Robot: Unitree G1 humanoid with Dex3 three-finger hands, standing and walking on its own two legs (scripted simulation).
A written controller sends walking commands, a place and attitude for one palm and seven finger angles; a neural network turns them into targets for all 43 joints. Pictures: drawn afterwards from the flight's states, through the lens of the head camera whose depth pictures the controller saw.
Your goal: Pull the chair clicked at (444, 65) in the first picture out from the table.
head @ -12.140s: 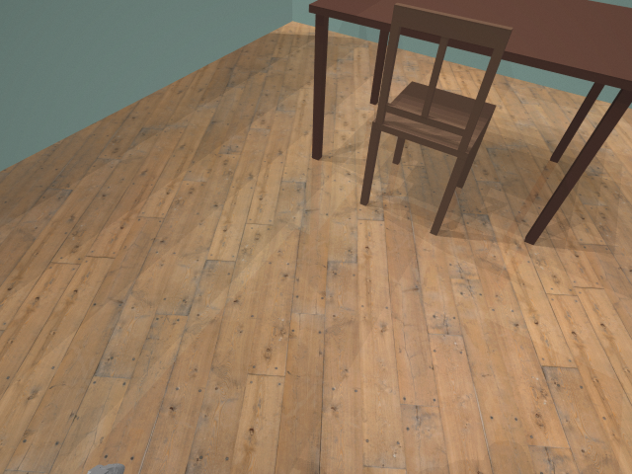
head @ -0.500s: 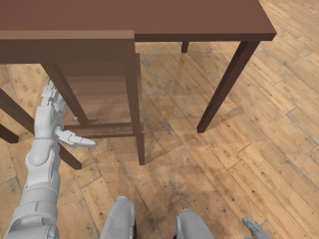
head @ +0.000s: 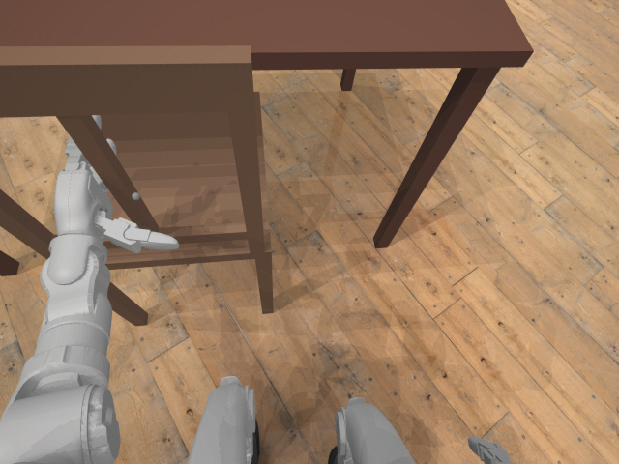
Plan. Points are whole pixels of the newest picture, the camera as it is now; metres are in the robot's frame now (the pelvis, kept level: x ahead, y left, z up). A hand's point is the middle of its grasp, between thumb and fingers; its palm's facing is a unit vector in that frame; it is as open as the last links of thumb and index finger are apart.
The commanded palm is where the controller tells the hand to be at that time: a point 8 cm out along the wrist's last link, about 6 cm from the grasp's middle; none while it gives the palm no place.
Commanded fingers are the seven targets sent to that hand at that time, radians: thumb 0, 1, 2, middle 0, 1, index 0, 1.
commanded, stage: push the fingers through the gap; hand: left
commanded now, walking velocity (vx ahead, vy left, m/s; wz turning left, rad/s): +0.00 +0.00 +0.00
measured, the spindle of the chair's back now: (120, 185) +0.46 +0.25 +0.02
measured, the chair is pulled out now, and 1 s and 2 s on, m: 0.00 0.00 0.04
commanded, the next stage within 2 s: hook a spindle and tug to test in 0.38 s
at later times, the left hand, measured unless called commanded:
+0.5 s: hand (133, 194) +0.44 +0.22 +0.03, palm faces +0.10 -0.99 -0.03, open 16.9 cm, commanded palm +0.41 +0.26 +0.03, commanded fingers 0.00 -0.50 0.30 -0.10 -0.19 -0.10 -0.19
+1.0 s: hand (135, 197) +0.44 +0.22 +0.03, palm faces +0.10 -0.99 -0.02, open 12.7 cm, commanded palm +0.41 +0.26 +0.03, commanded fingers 0.00 0.17 0.59 -0.50 -1.45 -0.50 -1.45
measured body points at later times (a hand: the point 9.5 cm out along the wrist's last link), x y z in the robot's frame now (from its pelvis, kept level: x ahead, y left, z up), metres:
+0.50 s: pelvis +0.00 +0.00 +0.00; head +0.13 +0.03 +0.43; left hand +0.43 +0.28 +0.03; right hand +0.08 -0.26 -0.12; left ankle +0.07 +0.11 -0.61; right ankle -0.01 -0.13 -0.61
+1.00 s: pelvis +0.00 +0.00 +0.00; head +0.13 +0.03 +0.43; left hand +0.43 +0.27 +0.03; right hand +0.08 -0.26 -0.12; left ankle +0.07 +0.11 -0.61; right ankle -0.01 -0.13 -0.61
